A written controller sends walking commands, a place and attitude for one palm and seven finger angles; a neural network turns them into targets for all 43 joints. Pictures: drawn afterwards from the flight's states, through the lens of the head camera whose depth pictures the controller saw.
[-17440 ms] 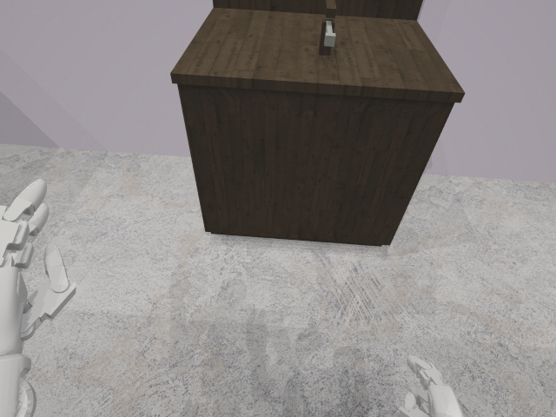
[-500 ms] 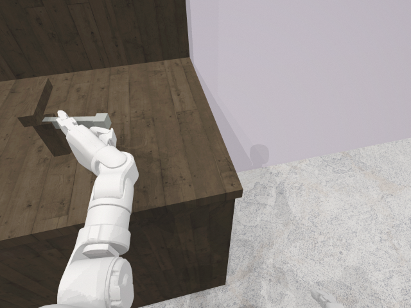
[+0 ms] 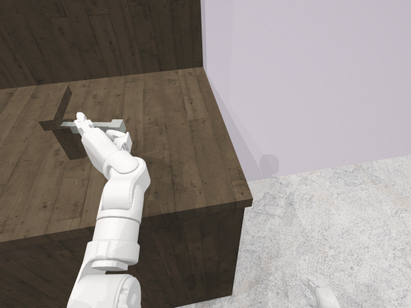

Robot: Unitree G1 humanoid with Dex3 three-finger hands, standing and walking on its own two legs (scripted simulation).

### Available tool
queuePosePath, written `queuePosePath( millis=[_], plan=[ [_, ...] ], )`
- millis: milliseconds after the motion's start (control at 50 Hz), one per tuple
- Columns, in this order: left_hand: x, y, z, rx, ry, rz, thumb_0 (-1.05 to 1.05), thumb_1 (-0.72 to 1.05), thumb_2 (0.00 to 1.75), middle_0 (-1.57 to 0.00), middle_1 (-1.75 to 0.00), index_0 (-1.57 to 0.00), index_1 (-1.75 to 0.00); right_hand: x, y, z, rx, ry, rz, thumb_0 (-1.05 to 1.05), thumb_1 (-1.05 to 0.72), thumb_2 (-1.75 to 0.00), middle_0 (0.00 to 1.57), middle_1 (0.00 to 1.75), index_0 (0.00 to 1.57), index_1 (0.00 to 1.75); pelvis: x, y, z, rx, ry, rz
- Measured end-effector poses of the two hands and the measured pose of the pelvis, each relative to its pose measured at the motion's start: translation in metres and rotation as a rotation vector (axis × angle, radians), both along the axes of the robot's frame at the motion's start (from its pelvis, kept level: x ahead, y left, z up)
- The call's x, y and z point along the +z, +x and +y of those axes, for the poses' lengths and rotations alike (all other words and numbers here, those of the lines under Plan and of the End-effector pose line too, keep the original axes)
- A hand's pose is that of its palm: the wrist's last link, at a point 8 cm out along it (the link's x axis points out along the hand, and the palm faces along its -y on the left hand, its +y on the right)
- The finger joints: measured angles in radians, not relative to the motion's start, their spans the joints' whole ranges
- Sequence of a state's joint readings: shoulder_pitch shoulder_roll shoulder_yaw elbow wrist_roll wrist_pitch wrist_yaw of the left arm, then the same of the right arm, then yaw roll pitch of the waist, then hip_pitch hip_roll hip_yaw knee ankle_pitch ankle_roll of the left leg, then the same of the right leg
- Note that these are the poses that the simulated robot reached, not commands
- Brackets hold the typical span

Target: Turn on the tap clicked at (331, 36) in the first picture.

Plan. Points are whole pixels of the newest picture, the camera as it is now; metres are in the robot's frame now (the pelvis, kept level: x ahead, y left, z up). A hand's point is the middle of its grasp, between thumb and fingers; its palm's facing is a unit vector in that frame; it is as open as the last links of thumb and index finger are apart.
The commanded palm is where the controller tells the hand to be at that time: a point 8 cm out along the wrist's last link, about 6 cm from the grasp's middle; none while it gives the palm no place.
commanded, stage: lift the hand up off the lever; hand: left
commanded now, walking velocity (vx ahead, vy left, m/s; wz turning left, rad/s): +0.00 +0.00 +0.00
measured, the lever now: (117, 128) +0.44 +0.24 +0.13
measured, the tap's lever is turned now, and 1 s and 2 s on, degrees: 77 77 77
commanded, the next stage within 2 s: draw the hand back beside the body in 1.26 s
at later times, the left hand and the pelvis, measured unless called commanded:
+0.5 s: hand (119, 134) +0.37 +0.20 +0.18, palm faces +0.78 -0.62 -0.03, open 7.8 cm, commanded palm +0.32 +0.22 +0.18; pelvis -0.02 -0.01 +0.00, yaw +0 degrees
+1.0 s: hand (118, 126) +0.38 +0.20 +0.19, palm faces +0.75 -0.66 -0.01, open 7.8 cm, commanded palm +0.32 +0.22 +0.20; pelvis +0.00 +0.00 +0.01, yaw -1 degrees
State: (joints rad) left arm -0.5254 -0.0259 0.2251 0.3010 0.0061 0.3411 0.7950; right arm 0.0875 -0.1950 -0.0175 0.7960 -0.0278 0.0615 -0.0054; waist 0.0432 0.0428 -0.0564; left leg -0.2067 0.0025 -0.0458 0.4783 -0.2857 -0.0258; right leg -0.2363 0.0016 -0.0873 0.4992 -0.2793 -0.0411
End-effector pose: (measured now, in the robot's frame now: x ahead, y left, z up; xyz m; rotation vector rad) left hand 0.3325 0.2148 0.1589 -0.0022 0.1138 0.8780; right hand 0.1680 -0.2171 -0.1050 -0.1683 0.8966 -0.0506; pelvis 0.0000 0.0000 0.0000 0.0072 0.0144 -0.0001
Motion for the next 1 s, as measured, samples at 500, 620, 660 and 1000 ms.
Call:
queuePosePath(
  millis=[500, 620, 660, 1000],
  plan=[
    [0.023, -0.017, 0.003, 0.023, 0.013, -0.027, 0.02, 0.90, 0.90, -0.15, -0.15, -0.15, -0.15, 0.007, -0.017, -0.014, -0.023, -0.009, -0.036, 0.02, -0.91, -0.90, 0.20, 0.30, 0.20, 0.30, 0.003, -0.018, -0.010, -0.006, -0.001, -0.037],
    [0.026, -0.016, 0.007, 0.016, 0.017, -0.026, 0.02, 0.90, 0.90, -0.15, -0.15, -0.15, -0.15, 0.005, -0.021, -0.017, -0.033, -0.014, -0.023, 0.02, -0.91, -0.90, 0.20, 0.30, 0.20, 0.30, 0.004, -0.016, -0.009, -0.005, -0.002, -0.041],
    [0.026, -0.014, 0.007, 0.013, 0.014, -0.026, 0.02, 0.90, 0.90, -0.15, -0.15, -0.15, -0.15, 0.004, -0.021, -0.017, -0.032, -0.017, -0.019, 0.02, -0.91, -0.90, 0.20, 0.30, 0.20, 0.30, 0.004, -0.015, -0.008, -0.005, -0.002, -0.040],
    [0.034, -0.008, 0.007, -0.029, 0.003, -0.047, 0.02, 0.90, 0.90, -0.15, -0.15, -0.15, -0.15, 0.010, 0.012, 0.000, -0.002, 0.011, -0.049, 0.02, -0.91, -0.90, 0.20, 0.30, 0.20, 0.30, 0.005, 0.001, 0.000, -0.009, -0.001, -0.039]
  ],
)
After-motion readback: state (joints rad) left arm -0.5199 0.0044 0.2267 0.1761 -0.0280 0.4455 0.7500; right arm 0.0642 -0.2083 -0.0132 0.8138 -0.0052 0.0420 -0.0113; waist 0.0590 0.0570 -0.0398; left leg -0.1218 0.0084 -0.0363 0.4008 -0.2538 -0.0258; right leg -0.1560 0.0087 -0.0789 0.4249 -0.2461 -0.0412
